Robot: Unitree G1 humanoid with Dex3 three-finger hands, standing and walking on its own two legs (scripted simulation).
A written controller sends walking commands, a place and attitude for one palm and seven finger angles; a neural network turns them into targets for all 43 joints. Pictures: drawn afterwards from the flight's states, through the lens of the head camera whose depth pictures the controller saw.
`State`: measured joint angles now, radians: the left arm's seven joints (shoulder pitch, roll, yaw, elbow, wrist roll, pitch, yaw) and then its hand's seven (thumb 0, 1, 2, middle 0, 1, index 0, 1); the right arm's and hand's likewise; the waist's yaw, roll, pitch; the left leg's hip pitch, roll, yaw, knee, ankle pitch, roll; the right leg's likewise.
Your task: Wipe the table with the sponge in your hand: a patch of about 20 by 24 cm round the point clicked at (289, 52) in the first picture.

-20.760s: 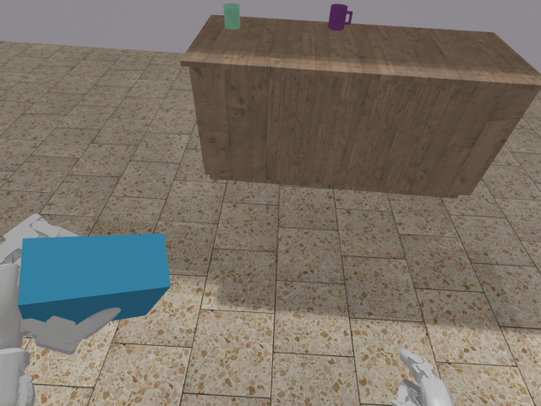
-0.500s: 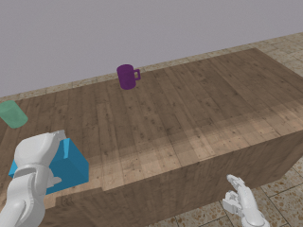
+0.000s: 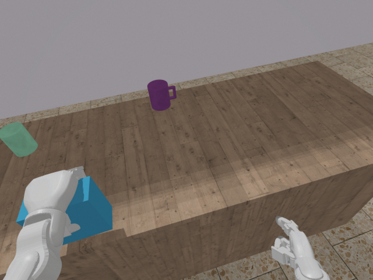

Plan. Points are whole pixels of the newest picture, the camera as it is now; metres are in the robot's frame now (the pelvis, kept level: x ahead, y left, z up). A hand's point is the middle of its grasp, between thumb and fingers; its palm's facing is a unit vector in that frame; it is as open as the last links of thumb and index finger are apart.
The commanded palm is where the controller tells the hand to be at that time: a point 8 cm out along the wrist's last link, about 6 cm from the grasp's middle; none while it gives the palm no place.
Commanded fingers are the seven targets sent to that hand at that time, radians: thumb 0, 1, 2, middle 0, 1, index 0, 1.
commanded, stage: move the sponge above the wiping area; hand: left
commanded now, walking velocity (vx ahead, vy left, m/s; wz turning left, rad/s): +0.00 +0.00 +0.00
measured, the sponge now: (75, 217) +0.21 +0.30 +0.02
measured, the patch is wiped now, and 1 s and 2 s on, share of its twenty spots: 0.00 0.00 0.00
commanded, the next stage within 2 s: lower the sponge onto the table in 0.84 s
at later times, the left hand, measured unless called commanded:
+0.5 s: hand (70, 204) +0.22 +0.30 +0.06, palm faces -0.04 -0.08 -1.00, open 9.9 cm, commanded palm +0.19 +0.29 +0.12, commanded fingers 0.00 0.10 1.30 -1.20 -1.60 -1.20 -1.60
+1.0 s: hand (70, 204) +0.22 +0.30 +0.06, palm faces -0.02 -0.08 -1.00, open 9.9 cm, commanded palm +0.19 +0.29 +0.13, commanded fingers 0.00 0.10 1.30 -1.20 -1.60 -1.20 -1.60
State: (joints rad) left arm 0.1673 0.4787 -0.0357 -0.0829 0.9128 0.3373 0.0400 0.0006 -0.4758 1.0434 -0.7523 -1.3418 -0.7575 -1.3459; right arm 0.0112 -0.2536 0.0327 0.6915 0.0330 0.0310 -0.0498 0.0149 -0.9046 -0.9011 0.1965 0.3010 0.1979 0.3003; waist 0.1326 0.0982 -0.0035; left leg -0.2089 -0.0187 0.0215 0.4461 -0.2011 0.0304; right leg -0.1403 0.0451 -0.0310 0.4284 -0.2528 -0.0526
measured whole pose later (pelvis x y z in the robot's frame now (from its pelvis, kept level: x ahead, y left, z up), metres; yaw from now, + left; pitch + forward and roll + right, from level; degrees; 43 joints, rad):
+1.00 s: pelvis +0.00 +0.00 +0.00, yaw +0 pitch -2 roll +0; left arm 0.17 0.47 -0.03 -0.05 0.91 0.31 0.06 0.00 -0.48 1.05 -0.75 -1.34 -0.76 -1.35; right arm 0.01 -0.25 0.03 0.69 0.03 0.03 -0.05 0.01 -0.90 -0.90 0.20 0.30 0.20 0.30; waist 0.13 0.09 -0.01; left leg -0.21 -0.01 0.02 0.45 -0.21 0.02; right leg -0.14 0.05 -0.03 0.43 -0.26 -0.06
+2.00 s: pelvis +0.01 +0.00 +0.00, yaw +0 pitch +0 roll +0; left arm 0.18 0.43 -0.04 0.04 0.94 0.30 0.14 0.00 -0.48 1.05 -0.75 -1.34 -0.76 -1.35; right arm 0.04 -0.26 0.00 0.70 0.04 0.03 -0.04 0.01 -0.90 -0.90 0.20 0.30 0.20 0.30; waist 0.12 0.08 -0.03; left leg -0.26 -0.02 0.02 0.48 -0.22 0.03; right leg -0.18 0.05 -0.02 0.45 -0.27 -0.05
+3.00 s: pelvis -0.02 -0.02 -0.02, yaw +0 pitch +5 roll -1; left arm -0.20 0.53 0.05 0.58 0.95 0.11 0.14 0.00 -0.54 1.10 -0.79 -1.33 -0.80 -1.33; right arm 0.17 -0.29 -0.03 0.74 0.08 0.05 -0.08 0.01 -0.91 -0.90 0.20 0.30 0.20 0.30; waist 0.07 0.09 -0.08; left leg -0.48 0.01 -0.01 0.62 -0.24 0.02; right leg -0.41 0.08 -0.05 0.59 -0.28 -0.08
